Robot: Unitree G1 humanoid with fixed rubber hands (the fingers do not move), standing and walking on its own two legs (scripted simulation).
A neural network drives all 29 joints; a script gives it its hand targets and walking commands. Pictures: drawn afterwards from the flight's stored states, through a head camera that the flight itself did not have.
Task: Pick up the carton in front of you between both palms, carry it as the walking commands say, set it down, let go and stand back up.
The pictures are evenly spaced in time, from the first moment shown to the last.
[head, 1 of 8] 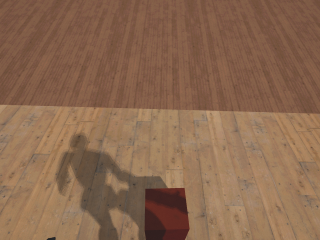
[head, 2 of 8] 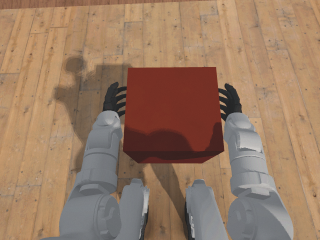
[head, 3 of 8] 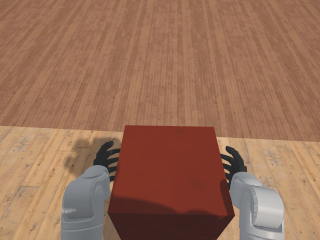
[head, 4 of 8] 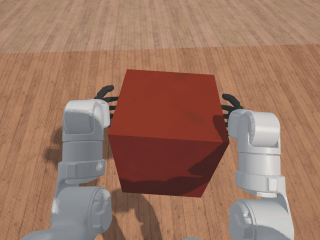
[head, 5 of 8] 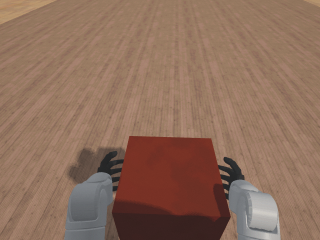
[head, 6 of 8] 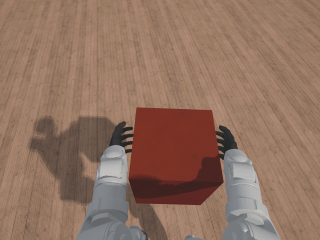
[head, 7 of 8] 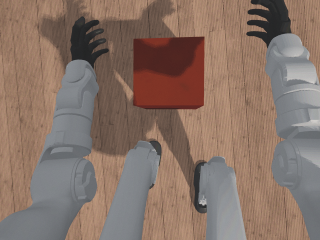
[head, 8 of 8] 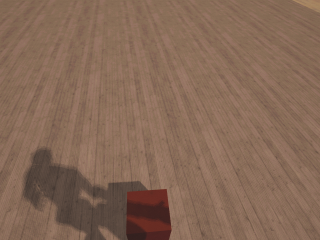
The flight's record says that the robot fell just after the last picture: no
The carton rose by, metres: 1.25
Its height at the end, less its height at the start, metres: +0.51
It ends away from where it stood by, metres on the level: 5.79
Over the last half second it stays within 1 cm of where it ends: yes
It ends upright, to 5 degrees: yes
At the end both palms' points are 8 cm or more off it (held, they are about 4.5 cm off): yes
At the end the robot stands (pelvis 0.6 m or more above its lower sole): yes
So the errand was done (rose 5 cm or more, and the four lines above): yes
